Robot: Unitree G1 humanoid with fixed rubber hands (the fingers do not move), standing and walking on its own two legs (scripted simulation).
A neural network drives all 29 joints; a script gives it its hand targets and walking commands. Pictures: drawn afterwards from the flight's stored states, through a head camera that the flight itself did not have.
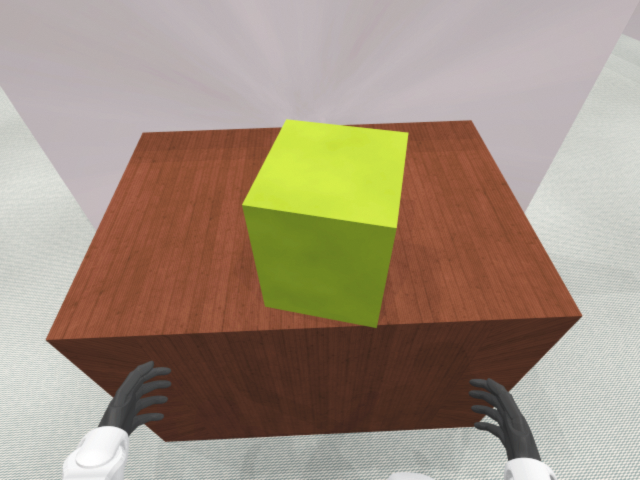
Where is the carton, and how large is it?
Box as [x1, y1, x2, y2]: [242, 119, 407, 327]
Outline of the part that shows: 286,119 242,204 265,306 376,327 396,228 407,133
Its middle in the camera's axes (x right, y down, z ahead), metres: +0.02 -0.02 +0.64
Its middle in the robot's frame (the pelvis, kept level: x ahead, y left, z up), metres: +0.48 +0.00 +0.01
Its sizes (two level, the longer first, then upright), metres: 0.210 0.200 0.250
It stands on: a pedestal, 0.65 m high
